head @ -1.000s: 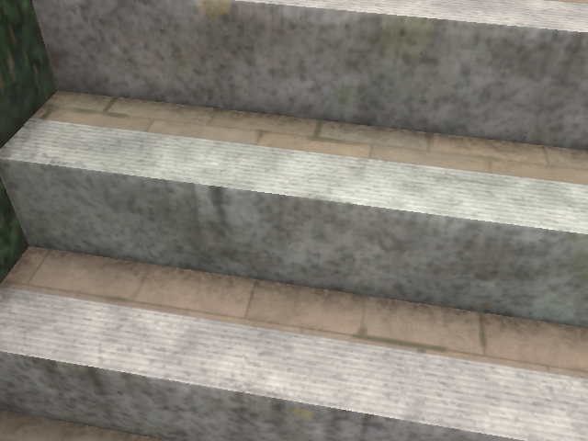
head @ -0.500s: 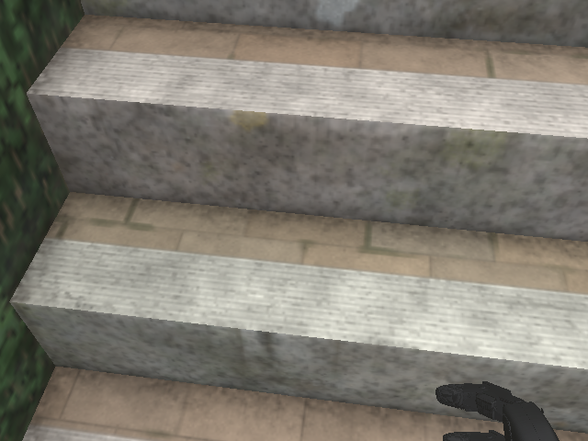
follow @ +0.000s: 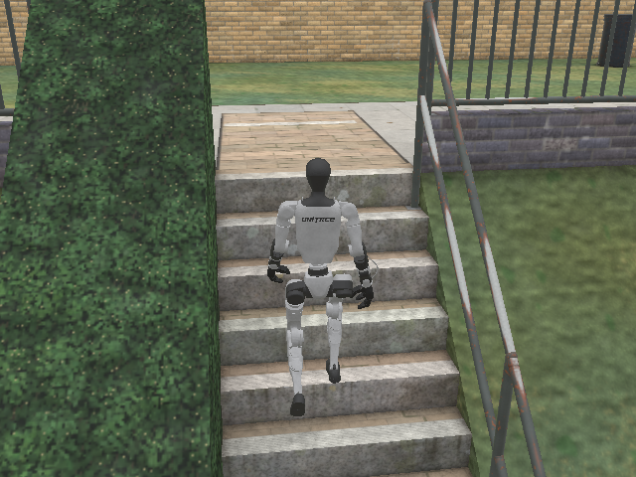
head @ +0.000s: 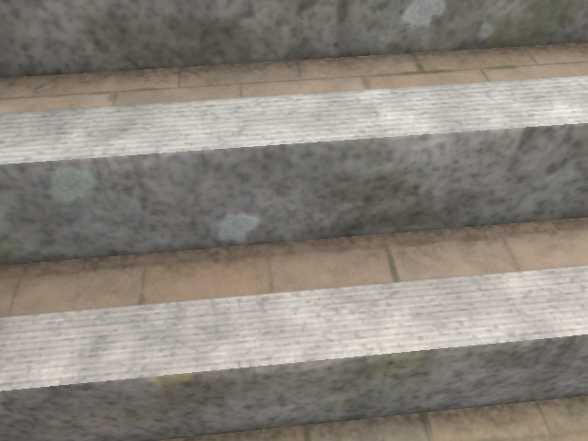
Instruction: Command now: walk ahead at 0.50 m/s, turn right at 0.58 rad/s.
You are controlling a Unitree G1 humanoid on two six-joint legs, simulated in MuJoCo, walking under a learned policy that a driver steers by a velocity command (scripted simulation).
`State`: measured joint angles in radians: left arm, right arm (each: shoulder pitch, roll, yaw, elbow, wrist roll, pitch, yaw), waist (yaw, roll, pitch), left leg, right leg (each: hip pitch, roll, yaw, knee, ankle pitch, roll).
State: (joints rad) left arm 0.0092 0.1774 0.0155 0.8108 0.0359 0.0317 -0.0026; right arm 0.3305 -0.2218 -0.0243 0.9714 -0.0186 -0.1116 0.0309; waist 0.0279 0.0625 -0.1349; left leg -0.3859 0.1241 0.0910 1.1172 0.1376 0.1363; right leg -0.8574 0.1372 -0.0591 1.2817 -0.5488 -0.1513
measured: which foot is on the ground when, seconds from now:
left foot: up 0.00-0.30, down 0.32-1.00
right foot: down 0.00-0.36, up 0.38-0.94, down 0.96-1.00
